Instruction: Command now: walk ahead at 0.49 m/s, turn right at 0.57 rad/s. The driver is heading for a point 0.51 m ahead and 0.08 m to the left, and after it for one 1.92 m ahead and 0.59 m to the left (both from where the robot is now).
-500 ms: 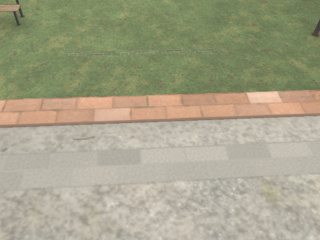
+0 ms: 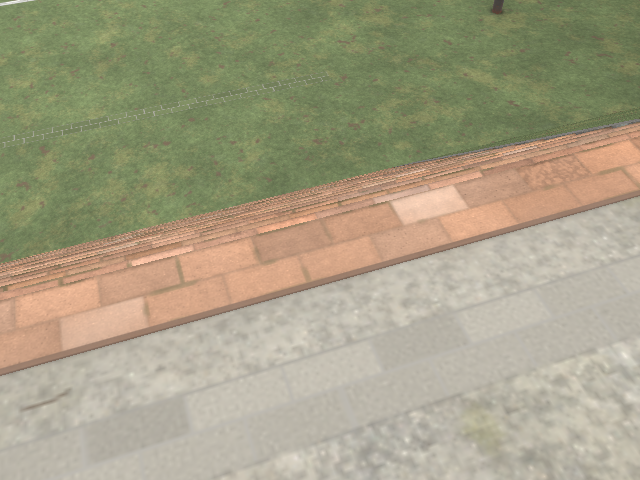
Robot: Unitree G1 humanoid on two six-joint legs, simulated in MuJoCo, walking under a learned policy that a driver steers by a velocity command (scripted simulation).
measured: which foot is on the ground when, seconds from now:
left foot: up 0.00-0.28, down 0.30-0.76, up 0.78-1.00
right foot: down 0.00-0.32, up 0.34-0.72, down 0.74-1.00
